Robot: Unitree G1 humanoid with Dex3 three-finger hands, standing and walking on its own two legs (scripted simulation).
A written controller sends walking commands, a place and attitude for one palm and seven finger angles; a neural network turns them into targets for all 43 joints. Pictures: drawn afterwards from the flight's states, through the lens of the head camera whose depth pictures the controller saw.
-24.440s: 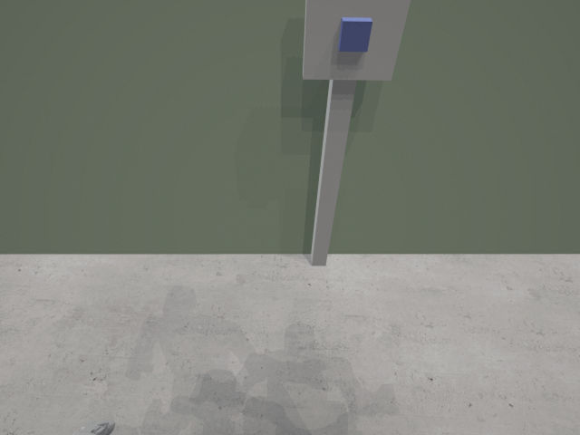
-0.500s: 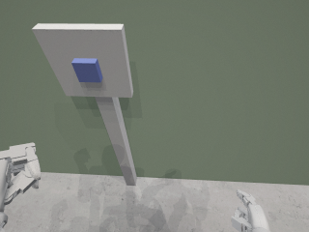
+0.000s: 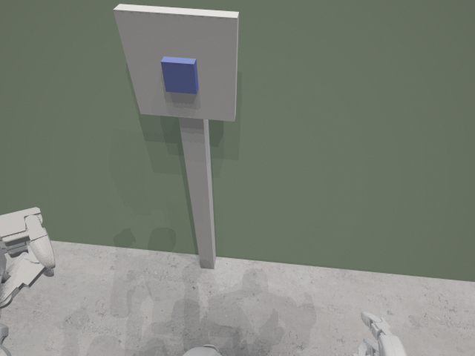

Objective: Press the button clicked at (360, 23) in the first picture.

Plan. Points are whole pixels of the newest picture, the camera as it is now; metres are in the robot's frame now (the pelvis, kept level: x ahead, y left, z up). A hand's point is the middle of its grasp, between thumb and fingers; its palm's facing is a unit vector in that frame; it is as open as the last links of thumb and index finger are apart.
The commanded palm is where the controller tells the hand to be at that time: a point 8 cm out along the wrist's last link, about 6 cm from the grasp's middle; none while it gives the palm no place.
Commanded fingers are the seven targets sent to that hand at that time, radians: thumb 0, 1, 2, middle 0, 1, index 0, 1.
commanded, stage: step back with the hand held close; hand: left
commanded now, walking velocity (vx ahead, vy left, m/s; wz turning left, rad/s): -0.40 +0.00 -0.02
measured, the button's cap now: (181, 74) +0.57 +0.16 +0.19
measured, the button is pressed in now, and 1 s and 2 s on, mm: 0 0 0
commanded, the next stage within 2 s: stop stepping back and stand still in 0.34 s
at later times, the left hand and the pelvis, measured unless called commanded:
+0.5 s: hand out of the picture +0.12 +0.27 +0.17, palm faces +0.26 -0.88 -0.39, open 3.1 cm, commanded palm +0.05 +0.32 +0.19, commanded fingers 0.00 0.90 0.90 -1.30 -1.50 -1.30 -1.50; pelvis -0.11 +0.05 +0.01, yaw -5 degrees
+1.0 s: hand out of the picture +0.01 +0.34 +0.18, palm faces +0.40 -0.84 -0.35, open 3.1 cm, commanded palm -0.06 +0.38 +0.19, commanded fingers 0.00 0.90 0.90 -1.30 -1.50 -1.30 -1.50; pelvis -0.19 +0.10 +0.01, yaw -1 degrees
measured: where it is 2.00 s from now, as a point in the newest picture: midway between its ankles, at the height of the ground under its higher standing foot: outside the picture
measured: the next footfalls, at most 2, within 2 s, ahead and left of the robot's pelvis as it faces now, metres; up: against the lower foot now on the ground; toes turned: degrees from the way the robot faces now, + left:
right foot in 0.26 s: -0.10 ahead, -0.10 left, +0.00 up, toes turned -4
left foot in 0.44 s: +0.03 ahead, +0.11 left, +0.00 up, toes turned -4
